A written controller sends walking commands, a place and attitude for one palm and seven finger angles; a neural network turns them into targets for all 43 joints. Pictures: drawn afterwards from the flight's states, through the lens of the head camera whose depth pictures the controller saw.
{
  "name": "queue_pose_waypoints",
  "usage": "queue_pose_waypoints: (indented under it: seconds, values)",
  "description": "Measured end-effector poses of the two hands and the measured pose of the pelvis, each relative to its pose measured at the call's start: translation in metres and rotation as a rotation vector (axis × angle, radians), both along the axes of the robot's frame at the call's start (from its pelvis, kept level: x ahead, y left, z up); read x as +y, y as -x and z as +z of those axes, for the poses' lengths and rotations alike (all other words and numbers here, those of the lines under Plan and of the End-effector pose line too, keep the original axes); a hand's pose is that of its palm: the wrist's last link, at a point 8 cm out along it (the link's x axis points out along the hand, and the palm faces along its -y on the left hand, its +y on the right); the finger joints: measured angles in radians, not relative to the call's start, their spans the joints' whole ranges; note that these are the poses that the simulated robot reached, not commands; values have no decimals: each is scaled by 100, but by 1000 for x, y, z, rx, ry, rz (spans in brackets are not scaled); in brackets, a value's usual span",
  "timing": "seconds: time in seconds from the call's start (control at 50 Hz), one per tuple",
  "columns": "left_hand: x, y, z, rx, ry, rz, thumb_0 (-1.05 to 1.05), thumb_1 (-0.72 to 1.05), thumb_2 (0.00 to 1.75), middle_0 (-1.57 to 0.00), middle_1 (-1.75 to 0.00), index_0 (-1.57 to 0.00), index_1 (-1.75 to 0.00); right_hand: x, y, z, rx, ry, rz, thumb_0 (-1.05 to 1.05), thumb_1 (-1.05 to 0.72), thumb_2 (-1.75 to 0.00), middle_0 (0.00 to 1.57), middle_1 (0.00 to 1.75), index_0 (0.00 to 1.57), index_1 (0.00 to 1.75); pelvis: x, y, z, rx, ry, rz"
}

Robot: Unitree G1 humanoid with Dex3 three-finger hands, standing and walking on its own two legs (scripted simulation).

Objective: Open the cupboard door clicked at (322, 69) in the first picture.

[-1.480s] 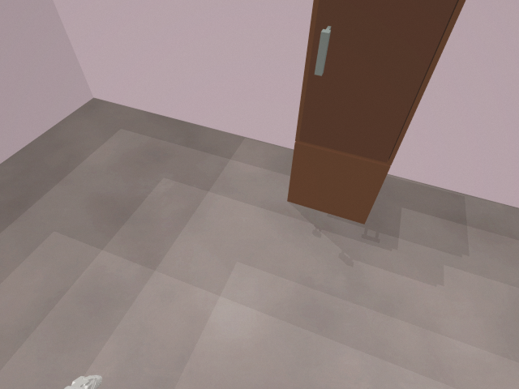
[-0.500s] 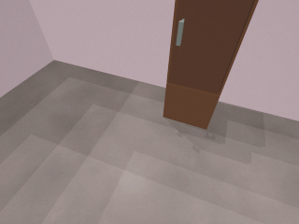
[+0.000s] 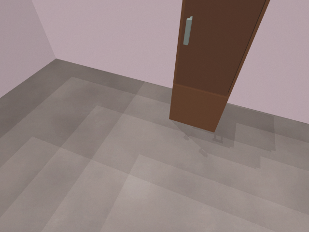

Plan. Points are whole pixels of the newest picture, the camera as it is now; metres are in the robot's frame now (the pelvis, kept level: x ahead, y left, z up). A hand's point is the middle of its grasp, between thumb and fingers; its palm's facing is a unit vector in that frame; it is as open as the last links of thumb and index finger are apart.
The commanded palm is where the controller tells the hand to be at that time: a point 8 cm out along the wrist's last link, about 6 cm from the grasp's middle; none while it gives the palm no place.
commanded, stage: look at it before walking up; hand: left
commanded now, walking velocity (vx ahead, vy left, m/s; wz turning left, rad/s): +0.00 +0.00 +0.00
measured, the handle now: (188, 30) +1.08 -0.12 +0.04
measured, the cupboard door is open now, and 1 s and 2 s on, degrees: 0 0 0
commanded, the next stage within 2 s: walk to a spot facing it in 0.06 s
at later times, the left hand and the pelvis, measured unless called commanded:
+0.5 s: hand out of the picture +0.04 +0.20 -0.20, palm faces -0.04 -0.98 -0.17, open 7.4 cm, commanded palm none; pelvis +0.06 +0.01 -0.02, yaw -5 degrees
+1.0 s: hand (115, 201) +0.25 +0.15 -0.20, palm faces -0.13 -0.98 -0.16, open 7.3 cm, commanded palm none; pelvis +0.20 -0.01 -0.02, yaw -11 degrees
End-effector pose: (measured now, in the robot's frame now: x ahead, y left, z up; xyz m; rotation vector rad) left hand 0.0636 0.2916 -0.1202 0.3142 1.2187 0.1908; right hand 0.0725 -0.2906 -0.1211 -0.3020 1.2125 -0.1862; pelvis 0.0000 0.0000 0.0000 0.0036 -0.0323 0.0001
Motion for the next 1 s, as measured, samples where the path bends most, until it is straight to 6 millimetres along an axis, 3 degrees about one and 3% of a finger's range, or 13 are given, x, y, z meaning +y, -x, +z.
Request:
queue_pose_waypoints:
  seconds: [0.26, 0.5, 0.58, 0.66, 0.72, 0.76, 0.8, 0.94, 1.0]
  values:
    - [-4, -4, -3, 8, 5, 8, 0, 91, 90, -20, -30, -20, -30, 6, -9, -3, 0, -8, 3, 1, -91, -90, 20, 30, 20, 30, 0, -8, -1, 8, 2, -7]
    - [-45, 22, -46, 225, 160, 43, 0, 91, 90, -20, -30, -20, -30, 59, 28, -33, 127, -100, -132, 1, -91, -90, 20, 30, 20, 30, 10, -64, -19, 30, 4, -80]
    - [-60, -9, -45, 266, 172, 0, 0, 91, 90, -20, -30, -20, -30, 75, 54, -34, 193, -132, -228, 0, -91, -90, 20, 30, 20, 30, 5, -86, -17, 19, 3, -107]
    - [-77, -75, -41, 183, 169, -42, 1, 92, 90, -20, -30, -20, -30, 83, 81, -35, 341, -176, -293, 0, -91, -90, 20, 30, 20, 30, -7, -111, -19, 19, 14, -122]
    - [-81, -120, -47, 77, 136, -55, 1, 93, 90, -20, -30, -20, -30, 79, 86, -43, 430, -203, -321, 1, -91, -90, 20, 30, 20, 30, -22, -131, -31, 10, 8, -121]
    - [-84, -138, -45, 31, 123, -39, 1, 93, 90, -20, -30, -20, -30, 71, 74, -45, 448, -200, -319, 1, -91, -90, 20, 30, 20, 30, -26, -141, -31, 2, 20, -114]
    - [-86, -148, -41, 24, 116, -36, 1, 93, 90, -20, -30, -20, -30, 61, 45, -44, 410, -186, -310, 1, -91, -90, 20, 30, 20, 30, -28, -150, -26, 3, 25, -119]
    - [-94, -174, -39, 102, 153, -80, 0, 92, 90, -20, -30, -20, -30, 41, -93, -31, 73, -130, -273, 1, -91, -90, 20, 30, 19, 30, -20, -183, -13, 29, 23, -166]
    - [-90, -191, -47, 108, 180, -81, 0, 92, 90, -20, -30, -20, -30, 40, -139, -25, -34, -93, -259, 1, -93, -90, 20, 30, 19, 30, -11, -199, -17, 22, 36, -191]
